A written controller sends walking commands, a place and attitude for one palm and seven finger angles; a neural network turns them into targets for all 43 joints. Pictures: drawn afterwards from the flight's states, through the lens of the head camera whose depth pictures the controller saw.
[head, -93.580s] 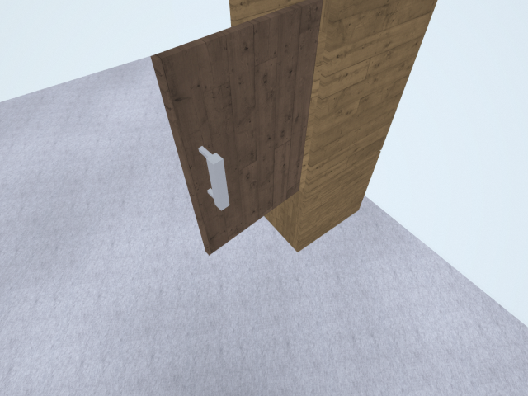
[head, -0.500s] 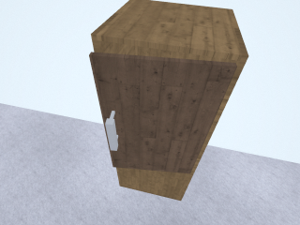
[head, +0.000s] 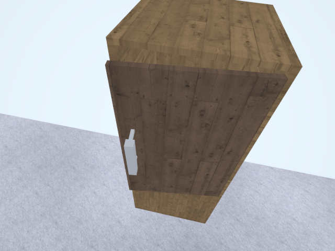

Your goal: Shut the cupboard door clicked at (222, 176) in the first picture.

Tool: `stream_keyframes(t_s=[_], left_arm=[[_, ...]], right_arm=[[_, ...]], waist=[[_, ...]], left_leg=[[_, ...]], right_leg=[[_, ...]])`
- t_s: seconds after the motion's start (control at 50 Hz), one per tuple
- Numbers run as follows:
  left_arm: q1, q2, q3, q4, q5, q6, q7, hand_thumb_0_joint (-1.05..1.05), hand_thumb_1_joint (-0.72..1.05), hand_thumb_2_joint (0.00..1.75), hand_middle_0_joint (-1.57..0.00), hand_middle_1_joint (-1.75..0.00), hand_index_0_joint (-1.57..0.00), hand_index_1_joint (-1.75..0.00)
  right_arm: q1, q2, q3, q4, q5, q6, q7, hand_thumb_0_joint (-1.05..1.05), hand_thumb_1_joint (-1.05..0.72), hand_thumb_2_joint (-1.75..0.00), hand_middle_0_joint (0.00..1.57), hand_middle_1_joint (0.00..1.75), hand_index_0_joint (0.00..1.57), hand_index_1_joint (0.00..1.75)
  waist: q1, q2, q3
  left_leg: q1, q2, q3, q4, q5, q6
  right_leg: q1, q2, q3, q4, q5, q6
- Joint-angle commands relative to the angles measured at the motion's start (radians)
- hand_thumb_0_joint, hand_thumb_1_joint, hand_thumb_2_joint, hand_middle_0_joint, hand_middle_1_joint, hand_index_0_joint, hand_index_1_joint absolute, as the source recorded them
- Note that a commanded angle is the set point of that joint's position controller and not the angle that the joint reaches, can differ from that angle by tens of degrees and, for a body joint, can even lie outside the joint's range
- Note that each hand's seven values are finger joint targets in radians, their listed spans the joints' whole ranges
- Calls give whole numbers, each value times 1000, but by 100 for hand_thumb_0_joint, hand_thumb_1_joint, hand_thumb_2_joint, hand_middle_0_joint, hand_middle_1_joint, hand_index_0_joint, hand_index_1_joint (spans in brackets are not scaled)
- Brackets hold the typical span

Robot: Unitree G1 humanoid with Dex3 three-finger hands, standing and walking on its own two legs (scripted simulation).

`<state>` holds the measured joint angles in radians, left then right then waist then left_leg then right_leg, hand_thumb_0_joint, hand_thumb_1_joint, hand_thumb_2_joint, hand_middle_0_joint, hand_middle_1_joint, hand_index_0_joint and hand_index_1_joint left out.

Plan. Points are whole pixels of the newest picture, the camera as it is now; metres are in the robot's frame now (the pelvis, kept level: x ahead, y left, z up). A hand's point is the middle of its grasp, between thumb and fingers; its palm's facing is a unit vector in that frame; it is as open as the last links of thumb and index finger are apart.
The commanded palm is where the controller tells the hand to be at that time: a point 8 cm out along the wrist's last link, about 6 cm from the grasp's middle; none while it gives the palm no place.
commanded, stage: come to a stop and stand still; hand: left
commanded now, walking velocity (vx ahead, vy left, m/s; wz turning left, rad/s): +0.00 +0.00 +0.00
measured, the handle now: (132, 152) +0.38 +0.13 -0.03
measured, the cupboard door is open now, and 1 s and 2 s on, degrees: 8 8 8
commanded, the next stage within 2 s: look again from close up in 0.12 s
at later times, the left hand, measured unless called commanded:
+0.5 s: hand out of the picture -0.02 +0.11 -0.18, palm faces +0.04 -0.99 -0.11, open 7.4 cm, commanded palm none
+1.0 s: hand out of the picture -0.02 +0.12 -0.18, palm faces +0.04 -0.99 -0.13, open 7.4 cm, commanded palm none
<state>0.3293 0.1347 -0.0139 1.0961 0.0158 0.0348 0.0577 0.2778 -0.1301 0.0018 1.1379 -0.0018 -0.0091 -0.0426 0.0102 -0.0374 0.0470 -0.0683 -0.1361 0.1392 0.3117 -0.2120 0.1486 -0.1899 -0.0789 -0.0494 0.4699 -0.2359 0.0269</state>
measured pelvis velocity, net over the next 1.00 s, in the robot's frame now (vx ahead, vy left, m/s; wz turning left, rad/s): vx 0.01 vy -0.02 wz -0.01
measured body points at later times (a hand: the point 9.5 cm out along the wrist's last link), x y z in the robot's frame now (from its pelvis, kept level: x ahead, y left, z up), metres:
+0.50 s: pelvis +0.01 -0.02 +0.00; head +0.01 -0.01 +0.45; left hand -0.02 +0.16 -0.17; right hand -0.03 -0.22 -0.16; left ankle -0.01 +0.01 -0.74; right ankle +0.02 -0.15 -0.74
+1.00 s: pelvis +0.01 -0.02 +0.00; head +0.03 -0.01 +0.45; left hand -0.02 +0.17 -0.17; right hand -0.01 -0.23 -0.16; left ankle -0.01 +0.01 -0.74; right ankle +0.02 -0.15 -0.74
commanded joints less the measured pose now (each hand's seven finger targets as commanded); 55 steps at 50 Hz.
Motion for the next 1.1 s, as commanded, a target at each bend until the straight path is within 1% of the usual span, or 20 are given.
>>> stream_keyframes(t_s=[0.0,0.06,0.12,0.16,0.18,0.24,0.3,0.34,0.48,0.6,0.66,0.74,0.84,0.88,0.92,0.98,1.0,1.02,1.06,1.08], left_arm=[[83,58,20,-20,-3,-9,10,0,90,90,-20,-30,-20,-30],[87,50,22,-16,-5,-7,11,0,90,90,-20,-30,-20,-30],[95,41,20,-12,-4,-15,10,0,90,90,-20,-30,-20,-30],[103,32,19,-7,-6,-21,10,0,90,90,-20,-30,-20,-30],[97,33,17,-6,-6,-22,10,0,90,90,-20,-30,-20,-30],[95,30,18,-8,-4,-25,8,0,90,90,-20,-30,-20,-30],[98,29,17,-6,-4,-33,6,0,90,90,-20,-30,-20,-30],[97,23,16,0,-5,-36,6,0,90,90,-20,-30,-20,-30],[105,14,9,11,-3,-42,3,0,90,90,-20,-30,-20,-30],[111,11,9,16,-1,-44,2,0,90,90,-20,-30,-20,-30],[114,10,7,19,-1,-48,2,0,90,90,-20,-30,-20,-30],[116,9,8,17,-3,-50,2,0,90,90,-20,-30,-20,-30],[113,13,6,18,-2,-48,2,0,90,90,-20,-30,-20,-30],[106,21,10,8,-3,-42,3,0,90,90,-20,-30,-20,-30],[102,30,16,-5,-3,-34,4,0,90,90,-20,-30,-20,-30],[84,41,29,-27,-3,-19,5,0,90,90,-20,-30,-20,-30],[75,43,33,-40,-2,-13,4,0,90,90,-20,-30,-20,-30],[63,49,40,-51,0,-5,4,0,90,90,-20,-30,-20,-30],[37,57,60,-80,4,15,6,0,90,90,-20,-30,-20,-30],[38,58,68,-87,7,23,7,0,90,90,-20,-30,-20,-30]], right_arm=[[89,-113,-29,-15,-1,-11,-16,0,-90,-90,20,30,20,30],[105,-103,-30,-8,-1,-9,-17,0,-90,-90,20,30,20,30],[117,-90,-29,0,-1,-10,-15,0,-90,-90,20,30,20,30],[123,-82,-28,5,-1,-11,-12,0,-90,-90,20,30,20,30],[132,-83,-26,10,-1,-10,-10,0,-90,-90,20,30,20,30],[139,-67,-24,18,-1,-14,-9,0,-90,-90,20,30,20,30],[138,-54,-21,18,0,-19,-7,0,-90,-90,20,30,20,30],[140,-48,-19,22,0,-21,-8,0,-90,-90,20,30,20,30],[135,-41,-13,22,0,-18,-5,0,-90,-90,20,30,20,30],[134,-43,-13,16,1,-20,-6,0,-90,-90,20,30,20,30],[127,-44,-11,16,0,-22,-5,0,-90,-90,20,30,20,30],[125,-45,-11,15,-1,-25,-7,0,-90,-90,20,30,20,30],[122,-47,-10,17,0,-22,-5,0,-90,-90,20,30,20,30],[114,-49,-14,7,1,-22,-7,0,-90,-90,20,30,20,30],[107,-59,-21,-2,1,-22,-12,0,-90,-90,20,30,20,30],[108,-79,-36,-13,0,-15,-20,0,-90,-90,20,30,20,30],[111,-87,-43,-17,-1,-14,-24,0,-90,-90,20,30,20,30],[115,-97,-50,-21,-4,-11,-28,0,-90,-90,20,30,20,30],[126,-118,-60,-33,-11,-6,-40,0,-90,-90,20,30,20,30],[104,-122,-62,-43,-13,-3,-43,0,-90,-90,20,30,20,30]], waist=[[-1,50,51],[-2,62,67],[4,25,77],[1,-6,76],[-3,-3,82],[-3,16,78],[-3,19,52],[-5,19,45],[-10,32,82],[-9,37,79],[-10,14,65],[-11,22,41],[-8,21,65],[-9,22,76],[-6,42,65],[-12,63,41],[-13,97,38],[-20,99,26],[-29,97,13],[-18,85,10]], left_leg=[[-16,308,-262,-90,400,-179],[-44,304,-274,-110,309,-217],[-72,294,-253,-83,296,-173],[-88,278,-244,-84,226,-169],[-99,276,-245,-93,177,-169],[-107,269,-236,-94,145,-158],[-93,257,-214,-76,146,-136],[-85,256,-209,-65,174,-134],[-110,248,-203,-78,52,-116],[-102,252,-204,-75,72,-114],[-90,250,-194,-61,97,-110],[-71,251,-192,-46,154,-108],[-86,252,-198,-56,127,-109],[-90,263,-202,-50,190,-112],[-73,278,-207,-29,321,-117],[-36,322,-239,-8,457,-111],[-22,349,-257,-10,518,-98],[-5,388,-284,-7,581,-68],[-23,476,-336,-6,663,21],[-44,495,-332,5,663,62]], right_leg=[[-61,-9,37,19,-27,-23],[-52,-7,48,12,-10,-29],[-26,-14,60,-29,62,-35],[-9,-20,72,-49,100,-42],[-8,-21,74,-50,96,-41],[-2,-23,77,-58,107,-42],[14,-31,85,-78,129,-45],[15,-34,87,-81,143,-48],[-11,-36,98,-107,114,-50],[-11,-35,93,-108,125,-47],[-8,-39,98,-113,138,-48],[7,-39,97,-112,161,-50],[-1,-38,96,-114,144,-48],[-18,-35,95,-93,160,-45],[-30,-27,85,-57,177,-40],[-71,-3,72,6,113,-34],[-97,7,61,47,51,-30],[-132,18,59,125,-37,-28],[-202,43,98,368,-226,-24],[-223,45,126,456,-258,-23]])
